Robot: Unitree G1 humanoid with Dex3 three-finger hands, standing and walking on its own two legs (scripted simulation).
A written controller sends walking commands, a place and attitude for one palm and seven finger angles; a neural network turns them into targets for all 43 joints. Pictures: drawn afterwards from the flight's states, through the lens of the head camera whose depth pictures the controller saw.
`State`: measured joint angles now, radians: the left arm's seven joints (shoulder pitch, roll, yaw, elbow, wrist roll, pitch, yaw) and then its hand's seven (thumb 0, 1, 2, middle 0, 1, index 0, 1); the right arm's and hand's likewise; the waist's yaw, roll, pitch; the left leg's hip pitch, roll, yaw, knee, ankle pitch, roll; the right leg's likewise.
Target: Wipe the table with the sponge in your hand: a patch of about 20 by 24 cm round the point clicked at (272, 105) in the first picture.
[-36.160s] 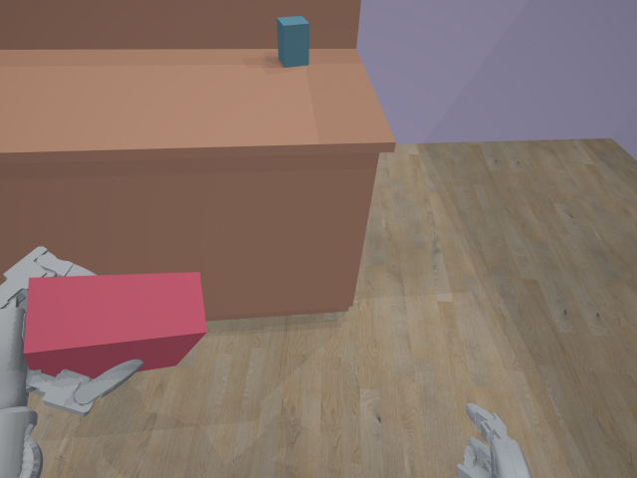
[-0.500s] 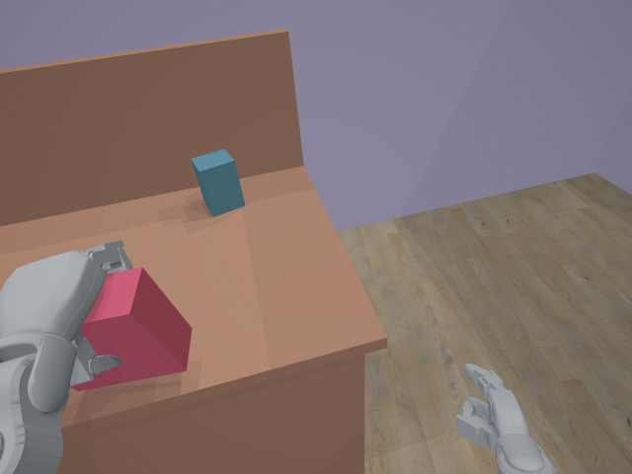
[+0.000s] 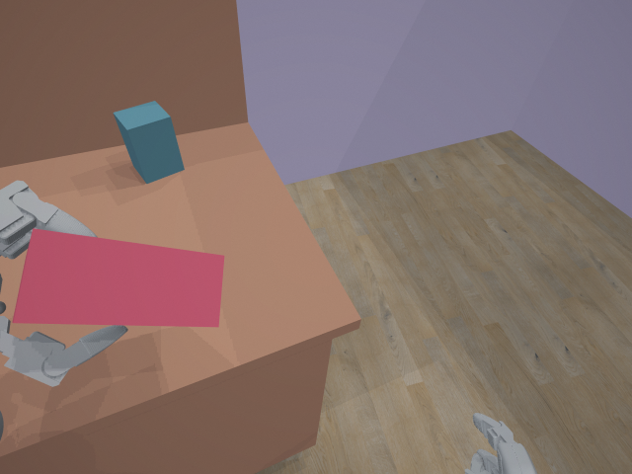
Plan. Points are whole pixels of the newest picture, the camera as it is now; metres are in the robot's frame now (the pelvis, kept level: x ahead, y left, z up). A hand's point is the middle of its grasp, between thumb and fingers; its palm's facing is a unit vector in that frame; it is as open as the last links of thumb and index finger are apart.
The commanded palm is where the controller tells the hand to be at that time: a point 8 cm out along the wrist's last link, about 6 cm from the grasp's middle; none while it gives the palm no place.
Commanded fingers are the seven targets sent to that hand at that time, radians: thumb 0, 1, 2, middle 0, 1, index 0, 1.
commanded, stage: step back with the hand held close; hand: left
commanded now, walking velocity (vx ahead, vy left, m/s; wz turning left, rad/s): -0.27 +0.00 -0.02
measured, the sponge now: (144, 291) +0.24 +0.18 +0.19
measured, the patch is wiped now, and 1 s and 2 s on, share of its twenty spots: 0.95 0.95 0.95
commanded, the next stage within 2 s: stop stepping back and stand still in 1.04 s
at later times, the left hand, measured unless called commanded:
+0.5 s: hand out of the picture +0.14 +0.27 +0.23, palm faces +0.47 -0.77 -0.42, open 10.2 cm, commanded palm +0.10 +0.30 +0.24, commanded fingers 0.00 0.10 1.30 -1.20 -1.60 -1.20 -1.60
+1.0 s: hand out of the picture +0.07 +0.23 +0.23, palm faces +0.35 -0.82 -0.45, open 10.2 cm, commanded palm +0.00 +0.29 +0.24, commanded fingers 0.00 0.10 1.30 -1.20 -1.60 -1.20 -1.60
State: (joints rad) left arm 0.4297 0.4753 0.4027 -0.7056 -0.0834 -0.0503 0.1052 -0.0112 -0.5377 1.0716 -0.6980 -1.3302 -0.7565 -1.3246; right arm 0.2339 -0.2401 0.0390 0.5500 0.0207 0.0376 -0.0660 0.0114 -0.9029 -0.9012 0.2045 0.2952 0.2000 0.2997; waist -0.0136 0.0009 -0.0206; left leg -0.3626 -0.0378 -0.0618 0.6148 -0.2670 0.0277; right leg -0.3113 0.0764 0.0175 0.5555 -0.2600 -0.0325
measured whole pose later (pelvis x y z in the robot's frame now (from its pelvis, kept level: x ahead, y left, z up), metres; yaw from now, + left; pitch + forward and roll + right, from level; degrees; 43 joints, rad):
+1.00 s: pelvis -0.17 +0.01 -0.01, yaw -3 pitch +3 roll +1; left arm 0.41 0.52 0.49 -0.70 -0.07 -0.21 0.14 -0.01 -0.55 1.07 -0.70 -1.33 -0.76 -1.33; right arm 0.17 -0.20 -0.01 0.60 0.02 -0.03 -0.06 0.01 -0.90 -0.90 0.20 0.29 0.20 0.30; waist -0.03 -0.08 0.02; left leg -0.39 0.00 0.03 0.63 -0.29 0.00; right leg -0.52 0.01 0.07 0.87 -0.48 0.01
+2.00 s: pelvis -0.45 -0.07 -0.01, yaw -1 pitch -1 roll +0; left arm 0.47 0.42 0.40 -0.65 -0.07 -0.12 0.11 -0.01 -0.55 1.08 -0.70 -1.33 -0.76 -1.33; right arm 0.25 -0.22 0.02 0.64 0.01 -0.10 -0.07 0.02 -0.90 -0.90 0.20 0.30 0.20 0.30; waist 0.00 -0.01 -0.06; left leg -0.30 0.04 0.06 0.63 -0.42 0.06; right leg -0.46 -0.02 -0.12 0.66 -0.37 -0.05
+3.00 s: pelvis -0.45 -0.07 +0.01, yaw +1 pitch -1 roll -1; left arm 0.40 0.43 0.42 -0.61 -0.07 -0.14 0.16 -0.01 -0.55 1.08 -0.71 -1.34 -0.76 -1.33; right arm 0.16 -0.19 0.03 0.60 0.02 -0.06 -0.06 0.01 -0.90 -0.90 0.20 0.30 0.20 0.30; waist 0.02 0.01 0.04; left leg -0.25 0.05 0.02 0.53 -0.26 -0.01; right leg -0.23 -0.01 -0.05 0.47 -0.23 0.01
